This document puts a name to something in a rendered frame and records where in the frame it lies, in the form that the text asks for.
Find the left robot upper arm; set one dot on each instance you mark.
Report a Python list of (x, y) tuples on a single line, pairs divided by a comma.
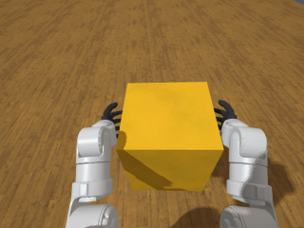
[(94, 216)]

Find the left robot hand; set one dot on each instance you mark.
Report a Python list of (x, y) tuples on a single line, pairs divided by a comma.
[(108, 115)]

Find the robot right forearm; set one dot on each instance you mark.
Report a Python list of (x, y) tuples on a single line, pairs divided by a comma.
[(248, 161)]

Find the carton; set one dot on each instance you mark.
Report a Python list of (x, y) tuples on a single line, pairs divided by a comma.
[(169, 136)]

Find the right robot hand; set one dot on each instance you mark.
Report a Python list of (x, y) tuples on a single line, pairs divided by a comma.
[(228, 114)]

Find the robot left forearm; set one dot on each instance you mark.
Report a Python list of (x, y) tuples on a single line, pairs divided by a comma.
[(93, 157)]

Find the right robot upper arm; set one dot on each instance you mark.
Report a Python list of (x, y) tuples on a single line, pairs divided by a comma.
[(245, 217)]

